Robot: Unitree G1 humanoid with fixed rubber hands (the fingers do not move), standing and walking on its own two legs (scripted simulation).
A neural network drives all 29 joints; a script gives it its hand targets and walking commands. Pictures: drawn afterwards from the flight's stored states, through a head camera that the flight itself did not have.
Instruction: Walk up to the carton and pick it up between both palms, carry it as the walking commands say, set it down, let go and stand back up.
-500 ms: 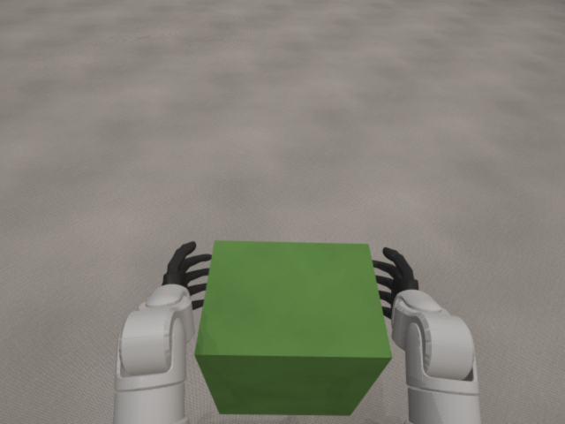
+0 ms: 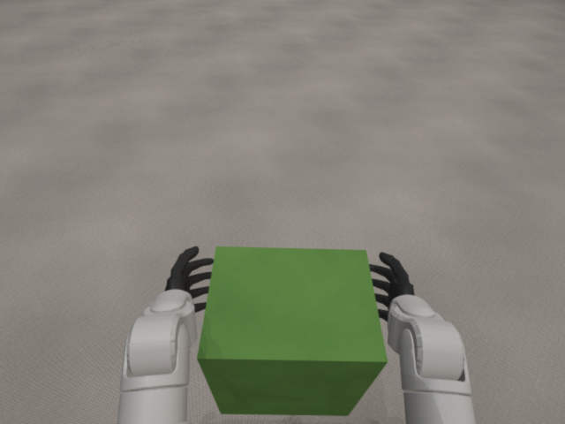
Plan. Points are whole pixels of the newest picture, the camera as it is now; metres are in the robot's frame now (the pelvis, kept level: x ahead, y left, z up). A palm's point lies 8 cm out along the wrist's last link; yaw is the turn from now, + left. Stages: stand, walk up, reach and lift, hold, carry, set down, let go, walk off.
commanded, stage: carry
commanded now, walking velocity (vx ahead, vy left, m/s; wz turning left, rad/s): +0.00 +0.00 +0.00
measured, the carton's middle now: (287, 338) +0.27 +0.00 -0.02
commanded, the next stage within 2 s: none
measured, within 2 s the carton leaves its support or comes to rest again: neither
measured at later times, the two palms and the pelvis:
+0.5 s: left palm (183, 299) +0.28 +0.15 +0.06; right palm (399, 305) +0.28 -0.15 +0.06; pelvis +0.01 +0.00 +0.00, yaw +0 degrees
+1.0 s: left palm (184, 298) +0.29 +0.15 +0.06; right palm (398, 304) +0.28 -0.15 +0.06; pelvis +0.01 +0.00 +0.00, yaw +0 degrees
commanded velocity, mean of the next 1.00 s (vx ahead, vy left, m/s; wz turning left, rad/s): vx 0.00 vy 0.00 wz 0.00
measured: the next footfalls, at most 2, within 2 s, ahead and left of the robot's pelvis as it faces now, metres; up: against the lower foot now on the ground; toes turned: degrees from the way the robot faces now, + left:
left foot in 1.76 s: +0.04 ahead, +0.21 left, +0.00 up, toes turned +19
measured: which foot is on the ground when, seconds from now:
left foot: down 0.00-1.00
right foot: down 0.00-1.00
